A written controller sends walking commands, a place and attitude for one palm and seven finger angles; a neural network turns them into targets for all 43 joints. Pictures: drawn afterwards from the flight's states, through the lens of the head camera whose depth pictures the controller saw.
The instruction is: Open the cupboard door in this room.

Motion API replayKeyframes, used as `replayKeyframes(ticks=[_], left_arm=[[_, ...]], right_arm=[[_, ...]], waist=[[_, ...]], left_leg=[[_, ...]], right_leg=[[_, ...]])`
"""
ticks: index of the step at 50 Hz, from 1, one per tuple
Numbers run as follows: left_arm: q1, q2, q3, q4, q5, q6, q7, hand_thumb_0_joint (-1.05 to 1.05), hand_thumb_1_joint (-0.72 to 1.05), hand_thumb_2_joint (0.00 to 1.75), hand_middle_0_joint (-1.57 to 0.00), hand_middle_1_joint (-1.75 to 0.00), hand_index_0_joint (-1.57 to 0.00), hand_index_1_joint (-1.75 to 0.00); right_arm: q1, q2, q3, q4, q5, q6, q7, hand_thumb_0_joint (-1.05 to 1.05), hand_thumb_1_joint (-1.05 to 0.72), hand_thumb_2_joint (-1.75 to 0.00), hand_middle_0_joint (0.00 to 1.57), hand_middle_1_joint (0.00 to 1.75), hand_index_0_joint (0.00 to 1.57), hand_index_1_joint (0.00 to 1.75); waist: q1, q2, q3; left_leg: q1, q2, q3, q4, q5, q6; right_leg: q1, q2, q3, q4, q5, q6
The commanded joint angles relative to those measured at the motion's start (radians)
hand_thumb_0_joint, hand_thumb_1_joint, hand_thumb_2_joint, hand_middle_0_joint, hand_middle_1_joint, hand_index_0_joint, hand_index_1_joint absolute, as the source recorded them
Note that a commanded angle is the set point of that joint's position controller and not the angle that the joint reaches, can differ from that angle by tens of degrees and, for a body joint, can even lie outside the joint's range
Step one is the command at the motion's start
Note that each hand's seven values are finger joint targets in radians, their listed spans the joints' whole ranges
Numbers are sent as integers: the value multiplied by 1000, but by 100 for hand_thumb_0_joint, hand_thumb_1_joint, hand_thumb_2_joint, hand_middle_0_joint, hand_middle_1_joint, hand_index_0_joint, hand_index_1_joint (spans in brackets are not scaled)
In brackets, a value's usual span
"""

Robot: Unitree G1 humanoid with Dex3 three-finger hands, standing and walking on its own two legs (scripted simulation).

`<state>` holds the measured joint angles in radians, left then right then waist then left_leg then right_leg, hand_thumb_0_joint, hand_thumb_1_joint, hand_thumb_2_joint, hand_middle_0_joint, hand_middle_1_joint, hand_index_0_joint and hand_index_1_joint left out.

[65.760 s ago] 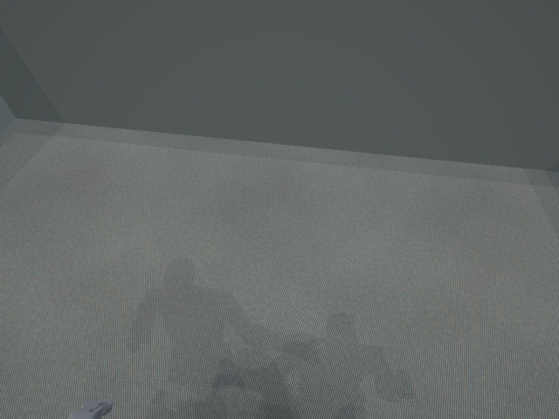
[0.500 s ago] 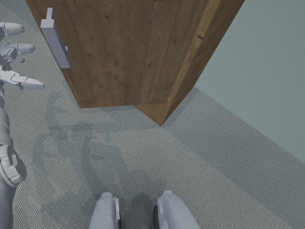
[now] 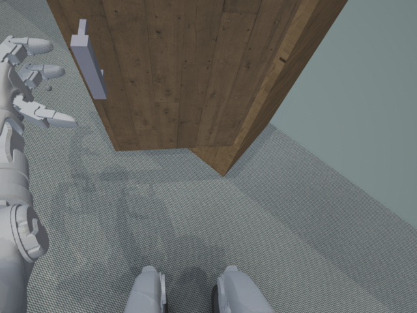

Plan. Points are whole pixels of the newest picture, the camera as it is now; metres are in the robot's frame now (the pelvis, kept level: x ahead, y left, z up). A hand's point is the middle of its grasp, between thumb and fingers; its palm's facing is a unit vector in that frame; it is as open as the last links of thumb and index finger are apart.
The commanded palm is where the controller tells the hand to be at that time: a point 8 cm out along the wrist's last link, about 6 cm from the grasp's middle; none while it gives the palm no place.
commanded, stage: move the hooked fingers beside the handle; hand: left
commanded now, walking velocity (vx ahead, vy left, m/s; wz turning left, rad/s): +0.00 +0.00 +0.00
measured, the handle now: (92, 61) +0.55 +0.19 +0.07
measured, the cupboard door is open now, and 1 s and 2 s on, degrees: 46 46 46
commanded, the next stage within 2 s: slide the fingers in behind the handle in 0.28 s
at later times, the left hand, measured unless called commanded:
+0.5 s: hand (53, 92) +0.49 +0.24 +0.07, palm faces +0.04 -1.00 -0.01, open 14.0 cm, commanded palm +0.47 +0.28 +0.06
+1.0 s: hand (70, 91) +0.49 +0.22 +0.07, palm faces +0.04 -1.00 +0.00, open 14.0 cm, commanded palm +0.47 +0.25 +0.06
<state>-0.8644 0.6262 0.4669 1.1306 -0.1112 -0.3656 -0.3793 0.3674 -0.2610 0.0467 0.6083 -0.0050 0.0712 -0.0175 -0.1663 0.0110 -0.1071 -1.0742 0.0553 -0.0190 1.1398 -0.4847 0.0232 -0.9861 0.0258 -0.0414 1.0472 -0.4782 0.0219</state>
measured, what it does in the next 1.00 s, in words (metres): stands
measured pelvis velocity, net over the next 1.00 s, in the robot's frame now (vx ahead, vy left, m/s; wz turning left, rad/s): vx -0.01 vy -0.01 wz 0.00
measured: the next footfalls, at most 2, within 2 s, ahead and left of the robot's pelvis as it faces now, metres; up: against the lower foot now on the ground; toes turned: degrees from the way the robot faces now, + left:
none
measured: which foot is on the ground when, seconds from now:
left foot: down 0.00-1.00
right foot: down 0.00-1.00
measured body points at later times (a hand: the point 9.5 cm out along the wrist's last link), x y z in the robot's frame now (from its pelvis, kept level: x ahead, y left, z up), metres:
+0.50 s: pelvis -0.01 -0.01 +0.00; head +0.14 +0.03 +0.42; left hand +0.48 +0.30 +0.07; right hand +0.02 -0.28 -0.11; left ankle +0.02 +0.10 -0.65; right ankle +0.01 -0.14 -0.65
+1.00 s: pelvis -0.01 -0.01 +0.00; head +0.13 +0.02 +0.43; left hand +0.48 +0.27 +0.07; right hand +0.02 -0.28 -0.11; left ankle +0.02 +0.10 -0.65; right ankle +0.01 -0.14 -0.65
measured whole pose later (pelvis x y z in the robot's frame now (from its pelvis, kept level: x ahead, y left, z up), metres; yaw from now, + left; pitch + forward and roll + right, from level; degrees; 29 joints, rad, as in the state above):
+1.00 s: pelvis -0.01 -0.01 +0.00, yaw +0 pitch +23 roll -4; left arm -0.85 0.56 0.43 1.13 -0.12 -0.40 -0.32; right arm 0.37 -0.26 0.04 0.62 0.00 0.06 -0.01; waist -0.16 0.01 -0.11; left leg -1.06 0.06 -0.02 1.15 -0.48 0.01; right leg -0.99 0.03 -0.04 1.07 -0.48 0.01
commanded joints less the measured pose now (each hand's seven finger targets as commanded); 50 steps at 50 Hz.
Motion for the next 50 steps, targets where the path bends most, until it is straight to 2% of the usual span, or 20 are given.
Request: replayKeyframes(ticks=[1, 6, 7, 10, 12, 14, 17, 19, 20, 22, 23, 31, 33, 37, 39, 43, 45, 47, 48, 50], left_arm=[[-356, 275, 44, -221, -23, -74, 13, 0, -50, 30, -30, -120, -30, -120], [-342, 267, 34, -180, -23, -73, 12, 0, -50, 30, -30, -120, -30, -120], [-376, 266, 35, -211, -29, -84, 12, 0, -50, 30, -30, -120, -30, -120], [-377, 310, 64, -211, -26, -100, 12, 0, -50, 30, -30, -120, -30, -120], [-421, 264, 23, -223, -33, -110, 3, 0, -50, 30, -30, -120, -30, -120], [-396, 287, 39, -206, -31, -106, -4, 0, -50, 30, -30, -120, -30, -120], [-387, 227, 1, -187, -41, -93, -13, 0, -50, 30, -30, -120, -30, -120], [-390, 276, 27, -148, -31, -77, -9, 0, -50, 30, -30, -120, -30, -120], [-415, 248, 2, -166, -33, -73, -8, 0, -50, 30, -30, -120, -30, -120], [-425, 287, 35, -191, -34, -81, 2, 0, -50, 30, -30, -120, -30, -120], [-421, 274, 25, -205, -33, -86, 3, 0, -50, 30, -30, -120, -30, -120], [-406, 257, 23, -202, -25, -83, 32, 0, -50, 30, -30, -120, -30, -120], [-387, 262, 37, -238, -28, -96, 36, 0, -50, 30, -30, -120, -30, -120], [-390, 244, 27, -204, -31, -86, 48, 0, -50, 30, -30, -120, -30, -120], [-383, 255, 33, -193, -22, -86, 53, 0, -50, 30, -30, -120, -30, -120], [-403, 210, 9, -235, -26, -108, 59, 0, -50, 30, -30, -120, -30, -120], [-397, 162, -25, -205, -30, -102, 58, 0, -50, 30, -30, -120, -30, -120], [-379, 185, -2, -195, -33, -99, 65, 0, -50, 30, -30, -120, -30, -120], [-393, 161, -23, -199, -28, -97, 66, 0, -50, 30, -30, -120, -30, -120], [-407, 185, -7, -209, -20, -99, 80, 0, -50, 30, -30, -120, -30, -120]], right_arm=[[180, -206, -78, -43, 0, -3, -14, 0, -90, -90, 20, 30, 20, 30], [166, -204, -75, -56, 8, 3, -16, 0, -90, -90, 20, 30, 20, 30], [164, -202, -74, -55, 6, 0, -18, 0, -90, -90, 20, 30, 20, 30], [158, -207, -75, -53, 6, -4, -21, 0, -90, -90, 20, 30, 20, 30], [161, -201, -74, -41, 6, -8, -23, 0, -90, -90, 20, 30, 20, 30], [160, -209, -76, -37, 7, -7, -25, 0, -90, -90, 20, 30, 20, 30], [161, -203, -76, -36, 8, -10, -24, 0, -90, -90, 20, 30, 20, 30], [163, -211, -73, -31, 9, -6, -29, 0, -90, -90, 20, 30, 20, 30], [157, -207, -72, -34, 10, -10, -28, 0, -90, -90, 20, 30, 20, 30], [164, -209, -72, -34, 6, -13, -30, 0, -90, -90, 20, 30, 20, 30], [163, -205, -72, -36, 6, -15, -27, 0, -90, -90, 20, 30, 20, 30], [164, -200, -74, -38, 5, -17, -20, 0, -90, -90, 20, 30, 20, 30], [168, -200, -78, -41, 4, -16, -18, 0, -90, -90, 20, 30, 20, 30], [166, -195, -73, -38, 6, -17, -17, 0, -90, -90, 20, 30, 20, 30], [163, -197, -73, -41, 7, -17, -17, 0, -90, -90, 20, 30, 20, 30], [166, -194, -80, -33, 2, -21, -15, 0, -90, -90, 20, 30, 20, 30], [161, -190, -79, -29, 4, -22, -11, 0, -90, -90, 20, 30, 20, 30], [169, -195, -78, -32, 3, -21, -13, 0, -90, -90, 20, 30, 20, 30], [161, -192, -79, -34, 4, -22, -12, 0, -90, -90, 20, 30, 20, 30], [163, -194, -78, -32, 1, -21, -11, 0, -90, -90, 20, 30, 20, 30]], waist=[[16, 197, -510], [7, 144, -439], [5, 177, -446], [13, 171, -482], [-7, 192, -477], [2, 184, -499], [-5, 190, -478], [-5, 147, -460], [-13, 175, -455], [-4, 169, -480], [4, 191, -516], [2, 169, -496], [16, 186, -551], [1, 141, -469], [6, 145, -473], [-1, 160, -517], [-7, 166, -473], [0, 136, -471], [-4, 149, -476], [4, 168, -473]], left_leg=[[558, -3, -56, -114, 516, -9], [476, -11, -38, -122, 427, 0], [496, -11, -38, -118, 435, 0], [488, -11, -40, -112, 418, -1], [515, -10, -44, -107, 436, 0], [514, -8, -47, -106, 429, -2], [518, -11, -47, -106, 422, 1], [465, -11, -48, -106, 388, 3], [460, -13, -42, -104, 373, 6], [465, -13, -44, -103, 380, 7], [483, -15, -42, -101, 394, 5], [448, -15, -33, -102, 376, 7], [491, -14, -33, -101, 423, 4], [421, -17, -25, -104, 368, 9], [413, -19, -22, -107, 354, 9], [481, -13, -31, -102, 399, 4], [465, -14, -31, -106, 370, 2], [459, -16, -35, -111, 369, 4], [458, -17, -30, -111, 359, 3], [468, -16, -39, -115, 370, -1]], right_leg=[[78, 35, -21, -93, 318, -44], [104, 36, -13, -103, 302, -39], [92, 36, -12, -99, 303, -43], [108, 34, -6, -96, 293, -41], [85, 35, -6, -94, 300, -43], [87, 33, -5, -94, 292, -42], [66, 35, -8, -98, 282, -44], [80, 32, -5, -98, 271, -40], [71, 30, -2, -101, 267, -37], [94, 31, -1, -96, 273, -42], [100, 31, 2, -96, 283, -40], [122, 31, 4, -97, 289, -37], [132, 32, 4, -90, 318, -39], [143, 34, 7, -99, 301, -37], [145, 33, 10, -102, 291, -35], [118, 34, 3, -94, 306, -38], [98, 33, 1, -101, 280, -37], [113, 35, -2, -99, 279, -41], [102, 31, 1, -101, 274, -37], [97, 31, -4, -95, 271, -42]])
